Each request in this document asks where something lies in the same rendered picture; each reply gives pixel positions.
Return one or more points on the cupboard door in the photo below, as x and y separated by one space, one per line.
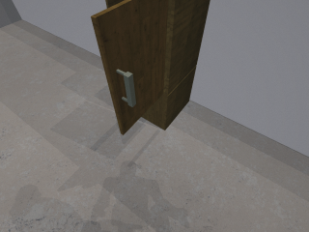
131 37

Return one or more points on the handle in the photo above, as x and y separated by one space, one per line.
129 85

